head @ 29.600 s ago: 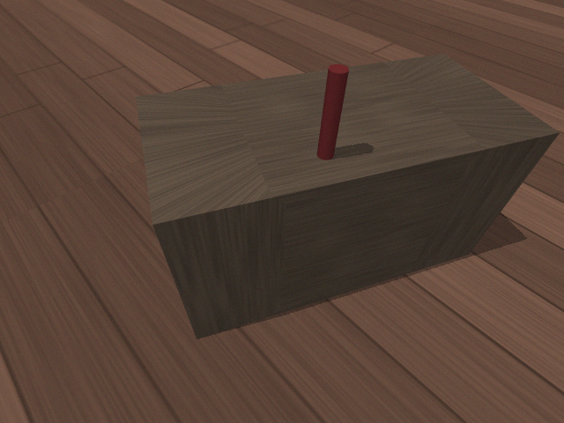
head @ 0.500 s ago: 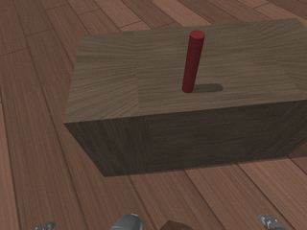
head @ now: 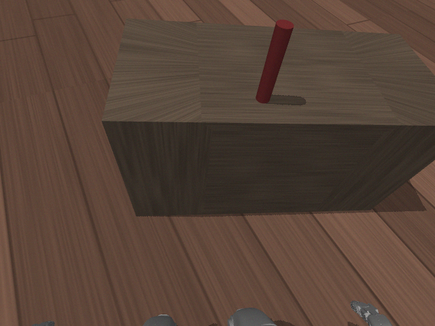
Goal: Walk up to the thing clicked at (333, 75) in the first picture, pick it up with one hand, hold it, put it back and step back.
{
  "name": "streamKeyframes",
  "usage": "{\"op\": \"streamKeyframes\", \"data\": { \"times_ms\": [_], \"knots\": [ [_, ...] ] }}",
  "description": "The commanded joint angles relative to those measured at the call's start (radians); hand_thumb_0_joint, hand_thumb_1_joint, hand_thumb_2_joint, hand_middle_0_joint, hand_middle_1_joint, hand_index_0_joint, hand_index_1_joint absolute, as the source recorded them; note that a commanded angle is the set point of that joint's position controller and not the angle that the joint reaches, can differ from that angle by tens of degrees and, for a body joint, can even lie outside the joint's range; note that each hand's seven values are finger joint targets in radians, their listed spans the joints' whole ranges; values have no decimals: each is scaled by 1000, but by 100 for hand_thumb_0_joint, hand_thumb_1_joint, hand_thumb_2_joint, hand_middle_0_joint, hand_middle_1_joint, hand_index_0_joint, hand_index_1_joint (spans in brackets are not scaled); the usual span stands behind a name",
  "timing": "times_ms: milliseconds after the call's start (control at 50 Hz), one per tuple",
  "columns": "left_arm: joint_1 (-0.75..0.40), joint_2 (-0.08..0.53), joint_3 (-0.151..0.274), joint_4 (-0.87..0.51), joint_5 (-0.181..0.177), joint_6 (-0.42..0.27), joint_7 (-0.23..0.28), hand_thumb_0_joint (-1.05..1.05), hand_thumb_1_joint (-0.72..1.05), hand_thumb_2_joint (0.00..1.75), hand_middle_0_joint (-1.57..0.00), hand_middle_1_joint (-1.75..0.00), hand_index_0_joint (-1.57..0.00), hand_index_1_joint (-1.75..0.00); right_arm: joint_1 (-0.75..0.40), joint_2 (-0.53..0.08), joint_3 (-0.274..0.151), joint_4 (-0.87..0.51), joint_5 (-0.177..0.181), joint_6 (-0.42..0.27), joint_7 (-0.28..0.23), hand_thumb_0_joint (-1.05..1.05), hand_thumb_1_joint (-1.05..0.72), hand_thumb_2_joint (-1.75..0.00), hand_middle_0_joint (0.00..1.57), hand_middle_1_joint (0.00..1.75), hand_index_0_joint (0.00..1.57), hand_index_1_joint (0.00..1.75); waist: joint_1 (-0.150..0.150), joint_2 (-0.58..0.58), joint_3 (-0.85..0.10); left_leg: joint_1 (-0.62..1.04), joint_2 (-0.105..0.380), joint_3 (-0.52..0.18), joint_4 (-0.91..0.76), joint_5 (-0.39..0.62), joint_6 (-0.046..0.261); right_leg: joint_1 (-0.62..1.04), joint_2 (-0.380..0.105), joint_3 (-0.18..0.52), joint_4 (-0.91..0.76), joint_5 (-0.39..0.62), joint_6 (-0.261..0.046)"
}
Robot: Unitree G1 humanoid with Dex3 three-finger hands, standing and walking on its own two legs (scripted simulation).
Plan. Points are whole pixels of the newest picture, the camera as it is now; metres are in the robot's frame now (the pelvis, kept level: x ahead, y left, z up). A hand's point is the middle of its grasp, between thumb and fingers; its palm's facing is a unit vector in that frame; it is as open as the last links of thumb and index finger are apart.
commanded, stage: step back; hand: right
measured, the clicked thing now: (272, 66) +0.79 -0.14 +0.01
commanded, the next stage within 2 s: stand in 1.92 s
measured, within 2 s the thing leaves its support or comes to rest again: neither
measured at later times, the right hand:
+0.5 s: hand out of the picture -0.09 -0.31 -0.17, palm faces -0.12 +0.90 -0.41, open 7.4 cm
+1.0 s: hand out of the picture -0.22 -0.36 -0.15, palm faces -0.05 +0.93 -0.37, open 7.4 cm
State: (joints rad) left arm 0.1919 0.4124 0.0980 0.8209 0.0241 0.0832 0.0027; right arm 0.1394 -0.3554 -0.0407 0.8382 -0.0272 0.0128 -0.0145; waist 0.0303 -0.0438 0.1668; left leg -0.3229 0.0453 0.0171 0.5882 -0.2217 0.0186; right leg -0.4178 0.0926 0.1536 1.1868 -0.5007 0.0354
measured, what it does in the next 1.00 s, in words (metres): walks backwards: right foot, then left foot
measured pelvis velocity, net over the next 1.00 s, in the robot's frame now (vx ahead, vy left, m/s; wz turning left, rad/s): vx -0.31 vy -0.09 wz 0.01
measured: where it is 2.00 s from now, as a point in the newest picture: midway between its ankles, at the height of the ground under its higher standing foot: outside the picture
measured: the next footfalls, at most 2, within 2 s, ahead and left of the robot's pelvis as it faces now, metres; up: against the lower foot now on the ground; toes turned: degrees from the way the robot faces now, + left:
right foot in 0.14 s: -0.05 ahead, -0.17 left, +0.00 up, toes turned -1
left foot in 0.48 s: -0.14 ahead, +0.07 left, +0.00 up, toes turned +3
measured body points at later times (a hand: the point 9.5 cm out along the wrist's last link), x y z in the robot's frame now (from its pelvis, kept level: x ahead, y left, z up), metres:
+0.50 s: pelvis -0.17 -0.04 -0.02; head -0.12 -0.04 +0.43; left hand -0.06 +0.28 -0.12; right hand -0.08 -0.36 -0.14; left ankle -0.18 +0.07 -0.73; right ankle -0.09 -0.17 -0.73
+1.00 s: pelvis -0.31 -0.09 +0.00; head -0.30 -0.11 +0.45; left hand -0.30 +0.23 -0.11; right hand -0.22 -0.41 -0.13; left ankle -0.26 +0.07 -0.69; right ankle -0.32 -0.19 -0.73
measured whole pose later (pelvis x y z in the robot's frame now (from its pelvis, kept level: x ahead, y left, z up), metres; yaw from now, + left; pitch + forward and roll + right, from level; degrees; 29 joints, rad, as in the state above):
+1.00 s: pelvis -0.31 -0.09 +0.00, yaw +0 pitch -3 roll +1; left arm 0.28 0.35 0.07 0.97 0.05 0.01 -0.01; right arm 0.20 -0.42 -0.06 0.94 -0.02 0.04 0.00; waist 0.04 0.04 0.07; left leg -0.46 -0.05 -0.13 0.92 -0.39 -0.02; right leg -0.21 0.00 0.00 0.60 -0.35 -0.03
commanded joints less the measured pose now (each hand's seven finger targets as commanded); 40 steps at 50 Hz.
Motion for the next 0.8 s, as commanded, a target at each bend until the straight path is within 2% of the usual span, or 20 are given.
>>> {"op": "streamKeyframes", "data": {
  "times_ms": [0, 100, 120, 140, 160, 180, 220, 240, 360, 440, 460, 480, 500, 520, 540, 580, 620, 700, 740, 780],
  "knots": [
    [-1, 150, 35, -78, -3, -34, 2, 0, 90, 90, -20, -30, -20, -30, 12, -299, -88, -81, -9, -11, -24, 0, -90, -90, 20, 30, 20, 30, -51, 217, -211, 199, 235, -215, -151, 246, 225, 3, -57, -53, -252, -12, 9],
    [190, 148, 42, 31, 3, -47, -5, 0, 90, 90, -20, -30, -20, -30, -50, -318, -86, -96, -3, 22, -10, 0, -90, -90, 20, 30, 20, 30, 26, 242, -257, 3, 180, -169, -73, 31, 126, 295, -72, -181, -725, 175, -59],
    [175, 194, 55, 26, 19, -53, -4, 0, 90, 90, -20, -30, -20, -30, -31, -268, -70, -99, 6, 25, -7, 0, -90, -90, 20, 30, 20, 30, 16, 109, -209, -129, 96, -141, 38, -108, 70, 303, -150, -22, -790, 109, -82],
    [119, 317, 84, -16, 24, -52, -7, 0, 90, 90, -20, -30, -20, -30, -68, -198, -55, -135, 18, 19, -14, 0, -90, -90, 20, 30, 20, 30, 35, -208, -136, -302, -119, -70, 239, -321, -6, 189, -370, 315, -901, 9, -187],
    [35, 386, 91, -56, 30, -51, -2, 0, 90, 90, -20, -30, -20, -30, -100, -242, -77, -125, 10, 24, -30, 0, -90, -90, 20, 30, 20, 30, 60, -249, -73, -217, -111, -148, 484, -400, -35, -70, -534, 467, -968, 16, -332],
    [-23, 333, 73, -81, 23, -59, 2, 0, 90, 90, -20, -30, -20, -30, -77, -271, -81, -108, 15, 26, -28, 0, -90, -90, 20, 30, 20, 30, 16, -154, -40, -183, -101, -215, 591, -342, -35, -127, -508, 375, -947, 62, -322],
    [-145, 227, 44, -91, 22, -63, 16, 0, 90, 90, -20, -30, -20, -30, 28, -239, -65, -52, 30, 16, -26, 0, -90, -90, 20, 30, 20, 30, -69, -75, -70, -193, -156, -188, 599, -239, -23, -2, -326, 61, -780, 388, -206],
    [-132, 217, 48, -93, 23, -64, 17, 0, 90, 90, -20, -30, -20, -30, 47, -232, -61, -48, 27, 11, -25, 0, -90, -90, 20, 30, 20, 30, -60, -111, -100, -169, -155, -162, 609, -227, -29, 33, -304, 25, -753, 422, -198],
    [-11, 223, 46, -95, 18, -56, 37, 0, 90, 90, -20, -30, -20, -30, 14, -216, -50, -65, 4, 2, -20, 0, -90, -90, 20, 30, 20, 30, 36, -142, -169, -181, -90, -80, 292, -319, -38, 319, -384, 65, -664, 686, -249],
    [-105, 226, 30, -118, -2, -37, 31, 0, 90, 90, -20, -30, -20, -30, 168, -221, -66, 0, 0, 0, -12, 0, -90, -90, 20, 30, 20, 30, -42, -128, -236, 76, -81, 9, -117, -64, -3, 224, -351, 27, -555, 584, -186],
    [-78, 189, 13, -114, -3, -31, 27, 0, 90, 90, -20, -30, -20, -30, 164, -253, -77, 7, -4, -2, -15, 0, -90, -90, 20, 30, 20, 30, -32, -32, -228, 134, -13, -102, -184, 11, 24, 124, -302, -3, -485, 444, -137],
    [-58, 143, -1, -123, -11, -32, 22, 0, 90, 90, -20, -30, -20, -30, 120, -350, -97, -9, -14, -2, -13, 0, -90, -90, 20, 30, 20, 30, -16, 211, -228, 196, 226, -441, -218, 167, 139, -75, -139, -119, -304, 168, -66],
    [-135, 186, 24, -127, -15, -30, 37, 0, 90, 90, -20, -30, -20, -30, 78, -437, -106, -40, -6, 2, -4, 0, -90, -90, 20, 30, 20, 30, -65, 290, -220, 17, 370, -590, -263, 254, 295, -28, -54, -107, -88, -163, -46],
    [-140, 198, 29, -111, -4, -25, 40, 0, 90, 90, -20, -30, -20, -30, 47, -398, -105, -42, -12, -4, -8, 0, -90, -90, 20, 30, 20, 30, -51, 199, -196, -33, 359, -547, -245, 277, 300, -9, -46, -6, 37, -150, -49],
    [-118, 183, 28, -92, -15, -22, 37, 0, 90, 90, -20, -30, -20, -30, 6, -341, -83, -43, -12, -7, -14, 0, -90, -90, 20, 30, 20, 30, -23, 106, -184, -13, 283, -400, -204, 355, 254, -35, -20, 44, 94, -104, -58],
    [-40, 175, 26, -50, -22, -22, 33, 0, 90, 90, -20, -30, -20, -30, -41, -302, -68, -51, -14, -5, -22, 0, -90, -90, 20, 30, 20, 30, 18, 137, -159, -6, 236, -286, -168, 373, 219, -44, -15, 20, 137, -32, -53],
    [-14, 159, 27, -40, -15, -27, 25, 0, 90, 90, -20, -30, -20, -30, -42, -275, -65, -53, -15, 0, -17, 0, -90, -90, 20, 30, 20, 30, 12, 177, -152, 44, 209, -251, -156, 343, 218, -38, -26, -12, 43, -34, -30],
    [-29, 158, 15, -31, 0, -54, 7, 0, 90, 90, -20, -30, -20, -30, 25, -293, -79, -43, -18, 2, -8, 0, -90, -90, 20, 30, 20, 30, -55, 225, -216, 185, 201, -273, -200, -95, 208, 0, -61, -95, -329, -39, -18],
    [16, 156, 13, 11, 0, -70, 2, 0, 90, 90, -20, -30, -20, -30, 4, -312, -85, -39, -23, 13, -3, 0, -90, -90, 20, 30, 20, 30, -42, 255, -224, 111, 203, -262, -218, -252, 186, 121, -67, -146, -536, -52, -45],
    [125, 143, 20, 88, 6, -87, 2, 0, 90, 90, -20, -30, -20, -30, -15, -307, -79, -32, -18, 27, 5, 0, -90, -90, 20, 30, 20, 30, 12, 221, -222, 22, 162, -192, -139, -288, 141, 285, -52, -182, -814, 104, -77]
  ]
}}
